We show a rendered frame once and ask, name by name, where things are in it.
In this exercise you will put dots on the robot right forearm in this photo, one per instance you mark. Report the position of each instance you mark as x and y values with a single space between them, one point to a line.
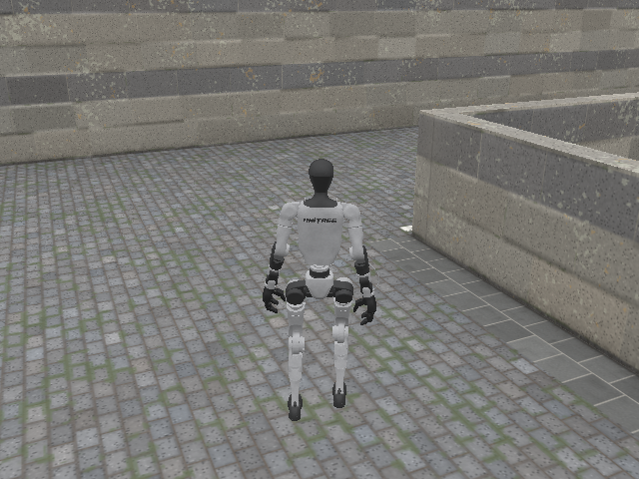
363 275

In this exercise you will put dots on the left robot hand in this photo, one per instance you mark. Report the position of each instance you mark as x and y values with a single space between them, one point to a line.
268 298

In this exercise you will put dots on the left robot upper arm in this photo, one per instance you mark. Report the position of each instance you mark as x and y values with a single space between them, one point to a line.
288 212

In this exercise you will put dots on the robot left forearm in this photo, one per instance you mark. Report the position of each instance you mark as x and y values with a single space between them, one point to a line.
274 269

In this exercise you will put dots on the right robot hand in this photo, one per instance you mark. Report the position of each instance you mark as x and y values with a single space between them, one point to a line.
371 308

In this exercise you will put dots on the robot torso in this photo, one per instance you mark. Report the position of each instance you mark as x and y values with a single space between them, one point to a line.
319 242

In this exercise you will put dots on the right robot upper arm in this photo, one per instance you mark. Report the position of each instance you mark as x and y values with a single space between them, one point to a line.
352 213

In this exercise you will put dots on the left robot shin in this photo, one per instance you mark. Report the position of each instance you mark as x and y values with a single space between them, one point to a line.
295 368

